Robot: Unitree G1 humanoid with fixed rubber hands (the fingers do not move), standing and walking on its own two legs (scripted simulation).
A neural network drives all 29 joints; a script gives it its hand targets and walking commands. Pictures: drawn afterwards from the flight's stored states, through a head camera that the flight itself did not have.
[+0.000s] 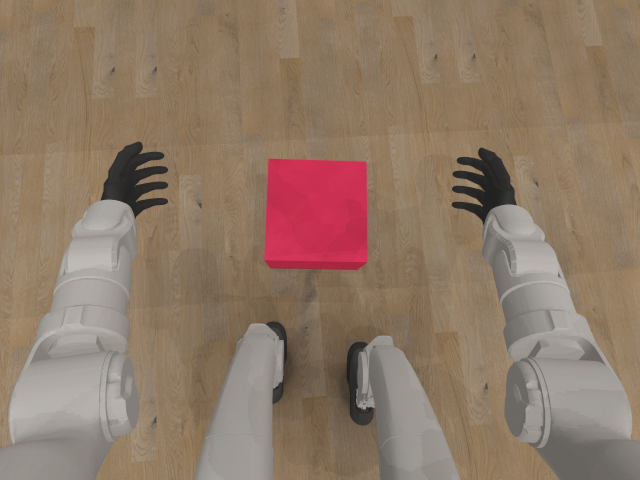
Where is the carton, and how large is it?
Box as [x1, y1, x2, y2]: [264, 159, 367, 269]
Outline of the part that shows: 268,159 264,260 270,267 338,269 357,269 367,261 366,162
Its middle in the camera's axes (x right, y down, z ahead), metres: -0.02 -0.05 +1.01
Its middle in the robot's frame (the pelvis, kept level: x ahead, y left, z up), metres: +0.52 +0.01 -0.60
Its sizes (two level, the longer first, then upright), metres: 0.253 0.244 0.173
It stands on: the floor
